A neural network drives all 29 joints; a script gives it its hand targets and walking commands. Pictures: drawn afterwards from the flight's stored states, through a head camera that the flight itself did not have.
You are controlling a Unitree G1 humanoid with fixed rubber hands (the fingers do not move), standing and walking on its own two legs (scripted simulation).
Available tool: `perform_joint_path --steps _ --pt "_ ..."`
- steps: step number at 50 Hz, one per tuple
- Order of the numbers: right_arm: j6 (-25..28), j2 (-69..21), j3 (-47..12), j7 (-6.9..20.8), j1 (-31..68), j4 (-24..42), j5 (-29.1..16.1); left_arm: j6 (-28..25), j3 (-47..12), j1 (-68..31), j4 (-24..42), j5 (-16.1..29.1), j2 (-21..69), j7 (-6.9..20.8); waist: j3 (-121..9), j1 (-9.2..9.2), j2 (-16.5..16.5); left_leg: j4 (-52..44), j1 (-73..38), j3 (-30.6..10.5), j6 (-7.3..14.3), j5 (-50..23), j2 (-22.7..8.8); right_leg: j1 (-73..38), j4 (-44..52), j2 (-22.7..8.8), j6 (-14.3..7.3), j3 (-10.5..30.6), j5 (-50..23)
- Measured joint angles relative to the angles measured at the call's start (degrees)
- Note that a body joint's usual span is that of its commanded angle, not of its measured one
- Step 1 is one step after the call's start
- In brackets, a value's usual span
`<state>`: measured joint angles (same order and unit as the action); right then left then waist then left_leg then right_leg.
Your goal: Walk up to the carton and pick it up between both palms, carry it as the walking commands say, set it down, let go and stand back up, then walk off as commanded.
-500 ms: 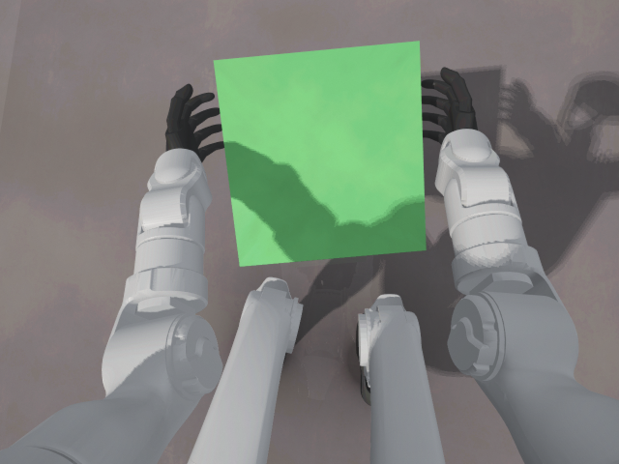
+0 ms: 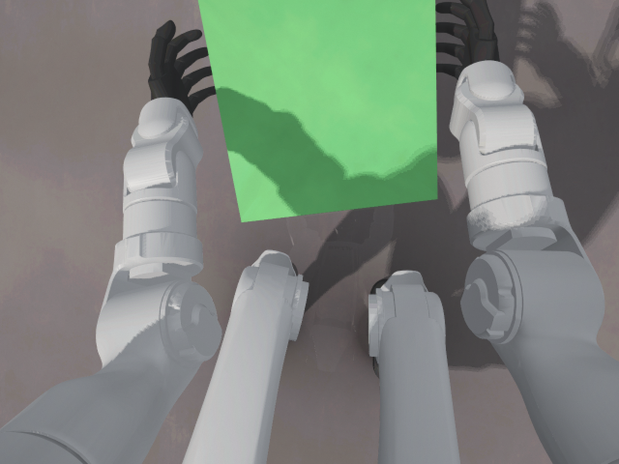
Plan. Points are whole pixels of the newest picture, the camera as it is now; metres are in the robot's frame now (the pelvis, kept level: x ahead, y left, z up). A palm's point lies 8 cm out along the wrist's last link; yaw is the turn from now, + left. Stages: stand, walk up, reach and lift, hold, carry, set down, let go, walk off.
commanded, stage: set down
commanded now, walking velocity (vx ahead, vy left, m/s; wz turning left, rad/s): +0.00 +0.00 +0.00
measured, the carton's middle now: (324, 103) +0.52 +0.05 -0.22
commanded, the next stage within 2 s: none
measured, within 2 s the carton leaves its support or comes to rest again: neither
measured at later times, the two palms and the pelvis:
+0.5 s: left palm (202, 108) +0.49 +0.21 -0.20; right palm (450, 79) +0.56 -0.12 -0.21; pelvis +0.00 +0.01 -0.05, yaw +1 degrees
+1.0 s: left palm (208, 109) +0.50 +0.22 -0.24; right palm (439, 78) +0.57 -0.11 -0.24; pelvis +0.01 +0.00 -0.08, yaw +1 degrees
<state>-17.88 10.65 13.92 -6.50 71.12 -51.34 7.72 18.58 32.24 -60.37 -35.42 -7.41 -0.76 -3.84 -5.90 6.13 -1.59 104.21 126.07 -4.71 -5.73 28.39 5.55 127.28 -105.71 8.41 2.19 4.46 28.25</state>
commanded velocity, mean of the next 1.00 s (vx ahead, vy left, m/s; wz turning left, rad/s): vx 0.00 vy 0.00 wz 0.00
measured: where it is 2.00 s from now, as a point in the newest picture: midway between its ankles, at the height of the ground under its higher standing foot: (327, 337)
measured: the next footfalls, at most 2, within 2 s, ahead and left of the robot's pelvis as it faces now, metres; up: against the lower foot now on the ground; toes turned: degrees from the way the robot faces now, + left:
none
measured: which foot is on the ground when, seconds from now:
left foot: down 0.00-1.00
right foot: down 0.00-1.00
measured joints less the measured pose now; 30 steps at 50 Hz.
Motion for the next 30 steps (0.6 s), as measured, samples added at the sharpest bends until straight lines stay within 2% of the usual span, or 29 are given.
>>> perform_joint_path --steps 22,30 --pt "2.8 5.2 -4.7 -0.5 7.8 -5.4 -5.0 -2.2 -2.4 -6.4 -3.0 3.1 -2.9 -1.1 9.3 -0.38 0.4 10.2 6.1 0.9 0.2 2.1 0.7 5.7 -10.2 0.0 0.9 -0.3 2.6" --pt "4.6 7.2 -7.6 -0.4 9.7 -9.0 -8.7 -3.6 -4.2 -8.2 -5.7 4.7 -4.2 -2.0 15.0 -0.31 0.3 14.3 4.7 1.2 0.4 4.0 0.4 4.2 -14.3 -0.6 0.5 -1.0 4.7"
